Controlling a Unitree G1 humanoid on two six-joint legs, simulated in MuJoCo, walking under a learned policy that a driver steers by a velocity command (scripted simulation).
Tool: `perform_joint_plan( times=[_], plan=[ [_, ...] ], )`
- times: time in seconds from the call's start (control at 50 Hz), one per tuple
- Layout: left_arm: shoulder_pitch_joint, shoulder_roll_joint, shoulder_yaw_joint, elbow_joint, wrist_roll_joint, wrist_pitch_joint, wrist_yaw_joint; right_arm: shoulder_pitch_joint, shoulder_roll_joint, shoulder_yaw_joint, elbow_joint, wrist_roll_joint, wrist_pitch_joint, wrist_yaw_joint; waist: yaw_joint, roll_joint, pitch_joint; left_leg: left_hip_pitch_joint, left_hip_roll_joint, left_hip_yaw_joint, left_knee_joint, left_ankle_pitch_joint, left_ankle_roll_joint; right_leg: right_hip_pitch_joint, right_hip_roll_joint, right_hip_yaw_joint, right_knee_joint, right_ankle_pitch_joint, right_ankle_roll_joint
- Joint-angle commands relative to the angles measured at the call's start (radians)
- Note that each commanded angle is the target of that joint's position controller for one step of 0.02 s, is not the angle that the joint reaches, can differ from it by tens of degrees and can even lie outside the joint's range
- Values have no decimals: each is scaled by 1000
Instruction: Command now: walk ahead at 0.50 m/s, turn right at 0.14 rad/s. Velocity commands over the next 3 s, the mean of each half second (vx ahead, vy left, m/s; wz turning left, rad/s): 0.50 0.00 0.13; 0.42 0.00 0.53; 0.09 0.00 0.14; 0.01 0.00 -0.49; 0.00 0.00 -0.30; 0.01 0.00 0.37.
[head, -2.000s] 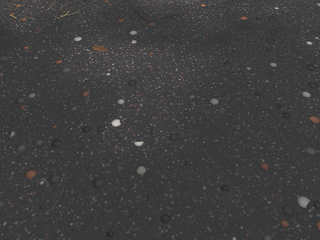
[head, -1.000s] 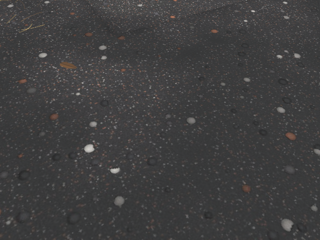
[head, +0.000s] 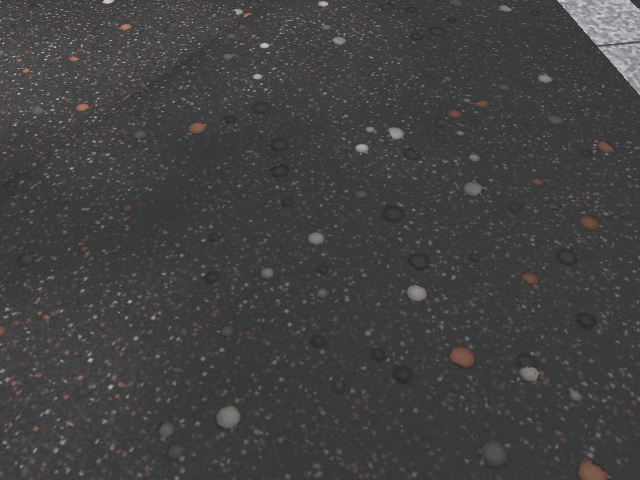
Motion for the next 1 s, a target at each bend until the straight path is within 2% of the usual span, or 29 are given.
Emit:
perform_joint_plan(
  times=[0.02, 0.08, 0.16, 0.24, 0.3, 0.32, 0.34, 0.36, 0.38, 0.4, 0.42, 0.44, 0.46, 0.48, 0.52, 0.56, 0.62, 0.68, 0.78, 0.82, 0.84, 0.86, 0.88, 0.9, 0.92, 0.94, 0.96, 0.98, 1.0],
  plan=[
    [-19, 70, 21, -83, 5, -15, -2, 37, -99, -18, -32, 0, -7, 0, -5, 123, -26, 200, 270, -313, -237, 112, 188, -228, -105, 13, -69, 54, 16],
    [-108, 41, 7, -120, 14, -12, -2, 69, -149, -30, -12, 11, -4, -9, -19, 106, -6, 175, 270, -234, -278, 215, 199, -254, -119, -21, -237, 143, 42],
    [-233, 24, -5, -151, 9, -19, -14, 115, -169, -33, 12, 21, 11, -18, -56, 105, 10, 155, 225, -127, -288, 223, 159, -174, -88, -56, -491, 366, 46],
    [-344, 45, -1, -195, 0, -31, -30, 196, -173, -32, 48, 33, 29, -22, -77, 111, 41, 200, 261, -174, -242, 201, 148, -129, -52, -47, -611, 392, 39],
    [-303, 92, 17, -193, 0, -46, -37, 182, -202, -42, 50, 34, 44, -31, -22, 127, 19, 242, 290, -216, -158, 250, 119, -15, -33, -43, -680, 314, 11],
    [-215, 119, 32, -168, 3, -48, -31, 169, -200, -39, 46, 33, 47, -33, 30, 121, -29, 223, 259, -194, -63, 352, 98, 123, -17, -59, -712, 303, -9],
    [-68, 168, 55, -132, 13, -49, -22, 163, -171, -28, 35, 23, 46, -32, 97, 102, -134, 136, 201, -156, 123, 352, 66, 356, -60, -30, -689, 316, -44],
    [112, 250, 76, -112, 26, -43, -9, 162, -96, -2, -3, -8, 43, -33, 155, -53, -303, -68, 110, -91, 455, 35, 22, 646, -277, 189, -659, 327, -101],
    [126, 278, 78, -94, 31, -31, -18, 304, -20, 17, -11, 27, 26, -31, 79, -328, -411, -373, 13, -98, 725, -444, -9, 841, -448, 597, -793, 103, -231],
    [89, 172, 54, -106, 21, -30, -19, 251, -137, -11, 8, 50, 23, -33, 103, -181, -294, -462, 70, -164, 837, -409, -10, 742, -409, 575, -844, -24, -200],
    [29, 127, 38, -109, 11, -33, -18, 169, -169, -25, -13, 53, 25, -34, 95, -121, -165, -493, 107, -147, 842, -309, -4, 614, -376, 415, -862, 6, -162],
    [-37, 104, 29, -109, 16, -36, -21, 138, -153, -26, -15, 45, 31, -38, 61, -55, -106, -448, 144, -134, 815, -228, -11, 490, -334, 313, -893, 98, -143],
    [-83, 74, 22, -105, 20, -39, -25, 121, -139, -31, -17, 32, 42, -39, 36, -46, -52, -419, 166, -134, 772, -174, -14, 401, -292, 221, -932, 164, -129],
    [-107, 77, 24, -98, 29, -45, -25, 141, -116, -30, -21, 34, 53, -35, 6, -91, -41, -367, 189, -136, 757, -136, -19, 337, -284, 162, -963, 210, -132],
    [-122, 80, 31, -81, 29, -56, -23, 132, -83, -28, -34, 36, 72, -29, -13, -73, -20, -357, 201, -127, 736, -98, -31, 290, -276, 74, -1005, 302, -146],
    [-118, 97, 39, -63, 31, -62, -16, 93, -81, -30, -58, 32, 85, -30, -17, -37, 3, -401, 204, -138, 692, -34, -39, 285, -280, 6, -1025, 367, -151],
    [-94, 119, 47, -39, 32, -56, -4, 31, -71, -27, -85, 27, 83, -18, -3, -18, 23, -423, 197, -128, 538, 106, -44, 313, -261, -99, -1037, 414, -140],
    [-68, 146, 53, -24, 25, -46, 4, -77, -56, -16, -123, 25, 76, 4, 38, -1, 52, -397, 181, -66, 375, 208, -32, 337, -255, -181, -1041, 425, -123],
    [4, 182, 66, 12, 2, -12, 8, -208, -62, -11, -203, 26, 76, 32, 75, -1, 88, -430, 153, 5, 241, 117, 13, 502, -301, -239, -973, 527, -99],
    [-26, 208, 72, 3, -2, 7, 16, -176, -90, -27, -218, 18, 78, 40, 33, -36, 52, -329, 85, 71, 216, 25, 43, 526, -292, -277, -831, 917, -70],
    [-36, 221, 75, -4, -7, 17, 23, -100, -117, -42, -207, 16, 78, 40, -11, -58, -3, -226, 38, 100, 210, -6, 61, 524, -280, -286, -705, 1092, -53],
    [-55, 221, 73, -13, -13, 24, 27, 43, -162, -69, -173, 16, 76, 34, -88, -47, -80, -37, -8, 107, 138, 71, 90, 474, -245, -304, -516, 1112, -22],
    [-47, 201, 64, -23, -7, 17, 28, 168, -231, -100, -146, 12, 82, 12, -152, 15, -158, 230, 27, 10, 75, 288, 133, 290, -194, -311, -255, 865, 41],
    [46, 46, 19, -74, 54, -2, 15, 143, -354, -113, -154, -1, 87, -9, -26, 311, -246, 603, 323, -434, 143, 734, 294, -159, -13, -279, 131, -218, 119],
    [57, 116, 16, -68, 31, -29, 2, 159, -326, -101, -208, -9, 79, 0, -77, 207, -507, 691, 457, -740, 55, 715, 440, -219, 45, -19, 320, -363, 124],
    [-51, 168, 33, -91, -7, -34, -2, 119, -267, -85, -215, -7, 75, 6, -103, 107, -423, 618, 404, -585, 33, 734, 387, -266, -11, 34, 311, -275, 103],
    [-95, 153, 27, -108, -7, -35, 5, 65, -222, -76, -210, 16, 72, 5, -74, 64, -282, 479, 342, -457, 21, 659, 330, -299, -48, 14, 223, -188, 90],
    [-104, 150, 29, -96, 12, -28, 19, 10, -191, -67, -216, 26, 75, -1, -39, 20, -190, 334, 298, -396, -9, 590, 287, -278, -78, 6, 149, -130, 95],
    [-145, 156, 34, -103, 30, -10, 29, -19, -168, -59, -218, 22, 82, -5, -23, 2, -134, 203, 248, -351, -65, 549, 245, -201, -89, -6, 90, -80, 83]
  ],
)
